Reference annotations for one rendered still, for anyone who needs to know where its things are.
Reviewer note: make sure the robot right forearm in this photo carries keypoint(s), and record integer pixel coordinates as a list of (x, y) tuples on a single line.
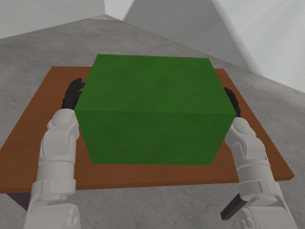
[(256, 181)]

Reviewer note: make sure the table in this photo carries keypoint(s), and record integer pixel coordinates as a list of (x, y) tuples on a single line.
[(19, 155)]

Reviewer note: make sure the robot left forearm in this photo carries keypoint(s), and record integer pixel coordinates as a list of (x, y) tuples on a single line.
[(55, 174)]

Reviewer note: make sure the carton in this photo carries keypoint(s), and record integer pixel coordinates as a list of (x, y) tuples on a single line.
[(153, 110)]

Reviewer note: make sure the robot right hand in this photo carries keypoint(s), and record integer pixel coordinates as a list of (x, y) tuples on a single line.
[(234, 101)]

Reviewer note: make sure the left robot upper arm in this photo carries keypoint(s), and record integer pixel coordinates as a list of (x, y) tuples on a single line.
[(58, 216)]

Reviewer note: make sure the right robot upper arm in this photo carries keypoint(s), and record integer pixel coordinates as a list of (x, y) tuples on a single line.
[(265, 217)]

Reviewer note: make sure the robot left hand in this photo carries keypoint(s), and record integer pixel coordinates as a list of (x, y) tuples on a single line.
[(72, 94)]

